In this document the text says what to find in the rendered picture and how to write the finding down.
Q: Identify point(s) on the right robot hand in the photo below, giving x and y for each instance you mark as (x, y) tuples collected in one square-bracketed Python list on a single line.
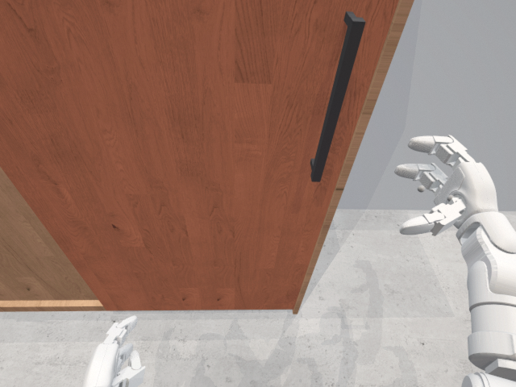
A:
[(470, 184)]

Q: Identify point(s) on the robot right forearm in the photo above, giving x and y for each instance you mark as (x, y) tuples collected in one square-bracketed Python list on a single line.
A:
[(488, 246)]

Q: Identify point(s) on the wardrobe door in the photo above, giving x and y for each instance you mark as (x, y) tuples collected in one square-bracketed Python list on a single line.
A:
[(32, 265), (165, 144)]

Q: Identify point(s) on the left robot hand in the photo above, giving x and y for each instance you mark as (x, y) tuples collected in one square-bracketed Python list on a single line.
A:
[(107, 359)]

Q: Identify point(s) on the handle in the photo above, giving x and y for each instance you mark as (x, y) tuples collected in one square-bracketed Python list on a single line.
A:
[(355, 27)]

